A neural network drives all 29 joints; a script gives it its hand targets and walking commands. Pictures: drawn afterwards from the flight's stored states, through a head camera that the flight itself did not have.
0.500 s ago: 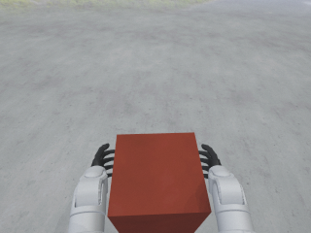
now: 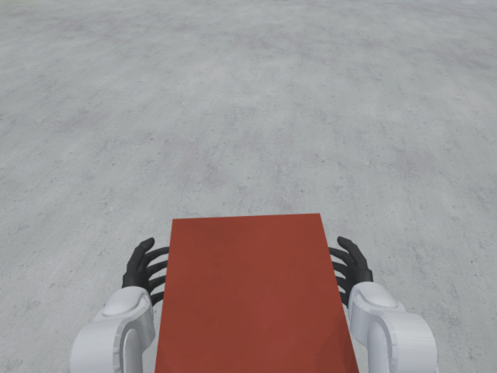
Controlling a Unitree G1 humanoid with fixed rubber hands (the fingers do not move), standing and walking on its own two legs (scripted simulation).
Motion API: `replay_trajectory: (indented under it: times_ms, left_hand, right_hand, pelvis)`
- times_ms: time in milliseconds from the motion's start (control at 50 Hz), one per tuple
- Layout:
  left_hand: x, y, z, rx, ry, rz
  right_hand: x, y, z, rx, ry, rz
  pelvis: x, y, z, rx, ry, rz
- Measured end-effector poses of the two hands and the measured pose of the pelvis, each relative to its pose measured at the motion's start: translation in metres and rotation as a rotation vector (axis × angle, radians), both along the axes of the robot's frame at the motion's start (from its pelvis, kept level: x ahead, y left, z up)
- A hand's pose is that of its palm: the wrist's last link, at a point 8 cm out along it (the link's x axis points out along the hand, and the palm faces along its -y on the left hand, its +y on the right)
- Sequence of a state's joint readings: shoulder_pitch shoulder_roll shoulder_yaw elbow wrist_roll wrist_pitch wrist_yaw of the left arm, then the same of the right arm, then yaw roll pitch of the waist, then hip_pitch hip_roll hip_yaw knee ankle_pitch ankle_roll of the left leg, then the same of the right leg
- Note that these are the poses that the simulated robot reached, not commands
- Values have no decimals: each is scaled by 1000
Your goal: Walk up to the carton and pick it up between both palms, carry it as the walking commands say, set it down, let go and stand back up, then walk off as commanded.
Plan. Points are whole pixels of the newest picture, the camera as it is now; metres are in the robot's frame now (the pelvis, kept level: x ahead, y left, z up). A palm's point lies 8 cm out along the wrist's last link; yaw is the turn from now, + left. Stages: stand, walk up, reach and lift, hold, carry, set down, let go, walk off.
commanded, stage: carry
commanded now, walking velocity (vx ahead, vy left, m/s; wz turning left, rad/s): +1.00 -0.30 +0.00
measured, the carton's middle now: (249, 315) +0.23 +0.00 +0.01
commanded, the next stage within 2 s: none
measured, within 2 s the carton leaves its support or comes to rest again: neither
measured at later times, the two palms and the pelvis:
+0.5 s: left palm (230, 146) +0.56 +0.04 +0.09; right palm (359, 134) +0.61 -0.26 +0.09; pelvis +0.36 -0.15 +0.01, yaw +8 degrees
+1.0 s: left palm (267, 68) +1.00 -0.08 +0.09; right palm (356, 64) +1.03 -0.38 +0.09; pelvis +0.78 -0.26 -0.02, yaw +7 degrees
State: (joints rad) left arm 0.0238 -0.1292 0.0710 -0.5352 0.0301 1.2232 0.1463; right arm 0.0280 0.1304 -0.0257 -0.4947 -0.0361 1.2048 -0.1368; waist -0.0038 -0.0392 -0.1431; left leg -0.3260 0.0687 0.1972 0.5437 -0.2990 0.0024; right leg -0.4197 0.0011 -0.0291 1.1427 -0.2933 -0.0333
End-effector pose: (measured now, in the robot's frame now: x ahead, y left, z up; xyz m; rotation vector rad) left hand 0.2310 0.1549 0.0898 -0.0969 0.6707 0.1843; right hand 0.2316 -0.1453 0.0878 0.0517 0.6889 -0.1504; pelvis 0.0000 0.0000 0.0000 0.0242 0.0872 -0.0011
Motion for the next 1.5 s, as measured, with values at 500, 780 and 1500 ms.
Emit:
replay_trajectory:
  times_ms: [500,780,1500]
  left_hand:
    - [334,-119,2,1,-5,145]
    - [574,-180,8,-10,-2,-34]
    - [1204,-327,-10,-16,-35,23]
  right_hand:
    - [379,-115,5,3,-6,146]
    - [566,-179,15,-17,-3,-28]
    - [1215,-326,0,-29,-37,38]
  pelvis:
    - [358,-152,8,-58,-3,144]
    - [579,-175,11,-40,-33,70]
    - [1215,-334,-12,-6,-71,31]
